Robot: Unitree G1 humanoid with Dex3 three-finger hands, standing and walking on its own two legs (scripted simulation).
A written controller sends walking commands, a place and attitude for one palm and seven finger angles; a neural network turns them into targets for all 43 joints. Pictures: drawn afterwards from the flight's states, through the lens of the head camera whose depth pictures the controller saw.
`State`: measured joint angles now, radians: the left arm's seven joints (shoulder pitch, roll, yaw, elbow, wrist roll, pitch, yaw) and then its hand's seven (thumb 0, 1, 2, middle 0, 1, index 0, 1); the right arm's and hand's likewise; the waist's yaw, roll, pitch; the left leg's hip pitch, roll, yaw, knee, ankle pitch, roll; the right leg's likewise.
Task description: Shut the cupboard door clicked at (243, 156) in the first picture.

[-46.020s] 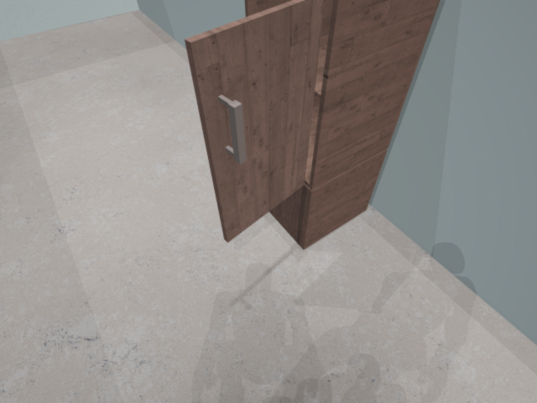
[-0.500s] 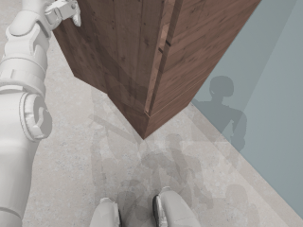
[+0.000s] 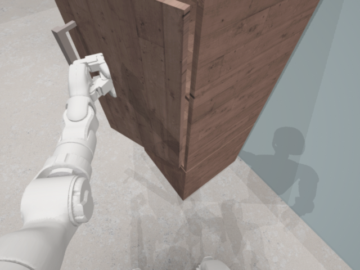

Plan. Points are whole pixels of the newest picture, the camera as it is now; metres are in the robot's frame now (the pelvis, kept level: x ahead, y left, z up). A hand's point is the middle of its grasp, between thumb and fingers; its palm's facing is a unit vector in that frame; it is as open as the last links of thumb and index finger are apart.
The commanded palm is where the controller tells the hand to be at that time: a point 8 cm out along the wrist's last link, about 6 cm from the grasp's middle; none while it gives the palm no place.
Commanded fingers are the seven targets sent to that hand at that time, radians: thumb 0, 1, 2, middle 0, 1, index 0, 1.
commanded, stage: pull the fist back off the door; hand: left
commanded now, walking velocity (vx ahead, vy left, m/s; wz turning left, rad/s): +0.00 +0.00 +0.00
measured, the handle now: (76, 52) +0.64 +0.21 +0.10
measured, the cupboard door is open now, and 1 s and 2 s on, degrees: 20 20 20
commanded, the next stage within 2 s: draw the hand back to the body in 0.30 s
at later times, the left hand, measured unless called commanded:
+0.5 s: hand (110, 97) +0.46 +0.10 +0.12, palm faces +0.04 -1.00 +0.02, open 3.1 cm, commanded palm +0.41 +0.17 +0.11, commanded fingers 0.00 0.90 0.90 -1.30 -1.50 -1.30 -1.50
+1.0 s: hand (48, 152) +0.32 +0.18 +0.15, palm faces +0.07 -0.99 -0.11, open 3.1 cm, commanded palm +0.28 +0.24 +0.16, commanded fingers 0.00 0.90 0.90 -1.02 -1.20 -1.02 -1.20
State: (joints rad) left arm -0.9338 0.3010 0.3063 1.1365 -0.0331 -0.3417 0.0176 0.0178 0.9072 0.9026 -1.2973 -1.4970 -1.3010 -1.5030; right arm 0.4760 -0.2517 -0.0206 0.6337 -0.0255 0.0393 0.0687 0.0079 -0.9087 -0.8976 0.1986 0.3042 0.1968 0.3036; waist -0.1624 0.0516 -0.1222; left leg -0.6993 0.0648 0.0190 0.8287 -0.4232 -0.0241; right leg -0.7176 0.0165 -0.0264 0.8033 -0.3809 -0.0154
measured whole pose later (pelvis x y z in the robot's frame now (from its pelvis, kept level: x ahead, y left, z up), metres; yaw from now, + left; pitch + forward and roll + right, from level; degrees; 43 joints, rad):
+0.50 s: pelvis -0.03 +0.01 +0.00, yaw +1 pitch +13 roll +0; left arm -0.88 0.22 0.25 1.10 -0.08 -0.37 0.03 0.02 0.90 0.90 -1.30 -1.50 -1.30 -1.50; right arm 0.34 -0.23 0.00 0.65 0.00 0.01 0.02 0.01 -0.91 -0.90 0.20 0.30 0.20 0.30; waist -0.13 0.03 -0.09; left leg -0.67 0.04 0.03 0.83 -0.39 -0.01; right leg -0.69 -0.01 -0.02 0.82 -0.36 0.00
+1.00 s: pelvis -0.01 +0.01 +0.03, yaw +1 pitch +2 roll +0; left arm -0.18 0.24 0.13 0.26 -0.15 -0.10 -0.07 0.02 0.90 0.90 -1.23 -1.42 -1.24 -1.43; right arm 0.21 -0.25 0.01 0.57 0.06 -0.02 -0.06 0.02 -0.91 -0.90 0.20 0.30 0.19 0.30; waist -0.01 0.04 -0.07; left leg -0.31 0.02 0.03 0.61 -0.33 0.00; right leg -0.34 -0.02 -0.02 0.61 -0.31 0.01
